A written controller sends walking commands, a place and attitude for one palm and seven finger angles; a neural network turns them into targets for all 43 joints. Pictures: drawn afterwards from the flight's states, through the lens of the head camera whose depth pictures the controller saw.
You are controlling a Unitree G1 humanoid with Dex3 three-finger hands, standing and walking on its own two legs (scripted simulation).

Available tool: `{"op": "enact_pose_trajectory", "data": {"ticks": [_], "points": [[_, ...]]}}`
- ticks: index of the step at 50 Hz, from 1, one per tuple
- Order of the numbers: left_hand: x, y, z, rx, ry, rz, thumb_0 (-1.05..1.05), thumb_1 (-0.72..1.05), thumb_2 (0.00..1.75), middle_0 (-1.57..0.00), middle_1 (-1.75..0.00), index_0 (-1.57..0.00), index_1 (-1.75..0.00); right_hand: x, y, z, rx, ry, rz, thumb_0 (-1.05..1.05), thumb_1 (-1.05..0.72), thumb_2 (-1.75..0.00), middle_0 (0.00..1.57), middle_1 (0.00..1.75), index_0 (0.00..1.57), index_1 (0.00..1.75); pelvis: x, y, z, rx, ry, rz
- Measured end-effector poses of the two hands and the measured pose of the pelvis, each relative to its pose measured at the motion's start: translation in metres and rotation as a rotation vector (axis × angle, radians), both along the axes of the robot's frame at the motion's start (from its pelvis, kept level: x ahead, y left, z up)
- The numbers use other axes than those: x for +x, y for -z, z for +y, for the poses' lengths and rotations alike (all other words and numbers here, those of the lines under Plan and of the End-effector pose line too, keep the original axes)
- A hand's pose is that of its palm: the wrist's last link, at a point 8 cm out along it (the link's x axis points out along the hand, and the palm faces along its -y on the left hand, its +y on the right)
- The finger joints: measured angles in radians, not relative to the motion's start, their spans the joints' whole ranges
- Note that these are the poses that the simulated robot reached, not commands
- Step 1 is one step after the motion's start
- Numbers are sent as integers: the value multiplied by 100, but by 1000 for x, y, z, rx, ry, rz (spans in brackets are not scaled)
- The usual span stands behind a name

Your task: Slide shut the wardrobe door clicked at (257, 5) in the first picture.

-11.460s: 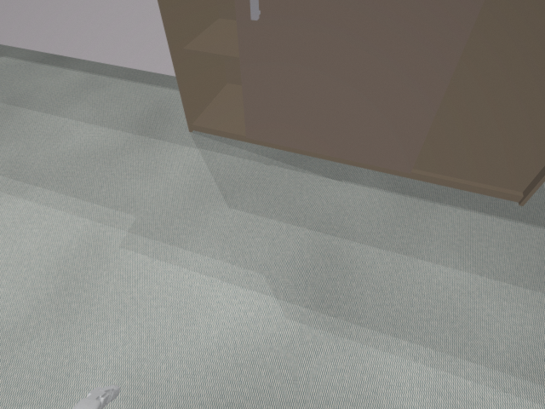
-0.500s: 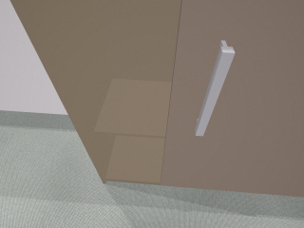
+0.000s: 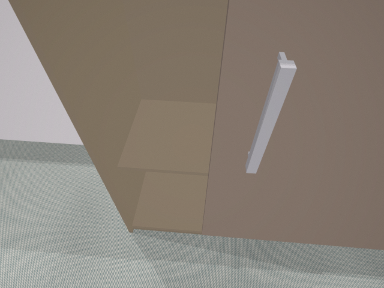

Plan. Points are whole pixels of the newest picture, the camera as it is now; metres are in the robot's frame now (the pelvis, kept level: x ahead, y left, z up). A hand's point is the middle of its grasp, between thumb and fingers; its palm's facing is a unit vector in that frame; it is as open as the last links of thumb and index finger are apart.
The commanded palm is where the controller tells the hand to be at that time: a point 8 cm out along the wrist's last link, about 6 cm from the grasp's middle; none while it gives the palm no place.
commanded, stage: look again from close up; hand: right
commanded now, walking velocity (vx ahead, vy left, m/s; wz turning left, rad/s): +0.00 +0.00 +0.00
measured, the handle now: (263, 122) +0.46 -0.14 +0.11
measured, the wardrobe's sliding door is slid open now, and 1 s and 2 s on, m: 0.36 0.36 0.36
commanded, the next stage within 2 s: raise the hand with hooked fingers in 0.10 s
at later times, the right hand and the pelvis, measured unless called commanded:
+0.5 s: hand (276, 244) +0.21 -0.14 +0.03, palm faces +0.05 +1.00 +0.03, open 7.9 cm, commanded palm +0.12 -0.22 -0.04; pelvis -0.02 +0.01 -0.03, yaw -2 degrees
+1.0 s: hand (299, 265) +0.18 -0.19 -0.01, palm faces -0.07 +1.00 -0.03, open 10.8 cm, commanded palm +0.14 -0.26 +0.00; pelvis -0.04 +0.02 -0.07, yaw -4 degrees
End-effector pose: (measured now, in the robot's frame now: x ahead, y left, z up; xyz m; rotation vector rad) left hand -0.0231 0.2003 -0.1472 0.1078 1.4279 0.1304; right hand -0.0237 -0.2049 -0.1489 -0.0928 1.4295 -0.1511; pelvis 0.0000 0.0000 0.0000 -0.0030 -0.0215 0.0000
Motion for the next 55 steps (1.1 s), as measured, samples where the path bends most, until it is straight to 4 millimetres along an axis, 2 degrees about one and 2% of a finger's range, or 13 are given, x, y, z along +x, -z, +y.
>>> {"op": "enact_pose_trajectory", "data": {"ticks": [12,17,21,24,26,29,32,35,39,42,45,49,55], "points": [[3,0,4,-2,-2,-30,0,91,89,-20,-30,-20,-30,6,-5,-3,-26,30,-28,1,-92,-90,20,30,21,30,-2,1,2,5,4,1],[46,-11,36,81,43,-355,3,93,89,-20,-30,-20,-30,101,-85,-42,-194,73,-603,6,-94,-89,21,32,21,31,-6,7,2,-4,39,7],[106,-31,58,135,95,-648,3,92,89,-20,-30,-20,-30,181,-157,-24,-147,-12,-1112,4,-87,-86,20,35,20,35,-15,16,2,-3,63,49],[149,-56,68,163,134,-835,2,92,89,-20,-30,-20,-30,207,-176,2,21,-63,-1399,2,-80,-84,20,39,21,39,-21,28,7,-8,47,99],[173,-71,71,176,178,-931,2,91,89,-20,-30,-20,-30,206,-170,15,120,-115,-1496,2,-75,-82,21,41,21,41,-24,38,11,-9,39,123],[204,-85,71,186,234,-1020,1,91,89,-20,-30,-20,-30,185,-138,17,142,-167,-1441,1,-67,-79,22,46,22,45,-27,53,16,-12,34,148],[228,-85,63,172,275,-1046,1,91,90,-19,-30,-19,-30,150,-102,3,93,-108,-1277,0,-59,-76,23,50,23,50,-28,64,19,-10,43,166],[241,-74,47,140,320,-1041,1,91,90,-19,-30,-19,-30,118,-95,-23,-23,-17,-1220,1,-52,-73,24,55,24,54,-28,71,22,6,60,183],[240,-45,20,68,374,-989,1,90,90,-19,-30,-19,-30,107,-127,-47,-155,-11,-1377,1,-42,-70,24,60,24,60,-32,79,23,39,90,191],[225,-20,3,11,382,-933,1,90,89,-20,-30,-20,-30,127,-152,-46,-129,-119,-1525,1,-35,-67,24,65,24,65,-38,84,22,57,102,192],[200,-3,-4,-26,334,-868,1,90,89,-20,-30,-20,-30,160,-155,-38,-7,-242,-1517,1,-28,-64,24,69,24,69,-42,83,20,59,98,195],[164,0,4,-14,218,-789,1,90,89,-20,-30,-20,-30,189,-142,-39,114,-252,-1334,0,-19,-60,25,75,25,75,-40,73,16,41,75,196],[131,-15,34,83,134,-737,1,90,89,-20,-30,-20,-30,180,-165,-66,-7,-99,-1354,0,-5,-54,27,84,27,84,-33,58,10,29,54,177]]}}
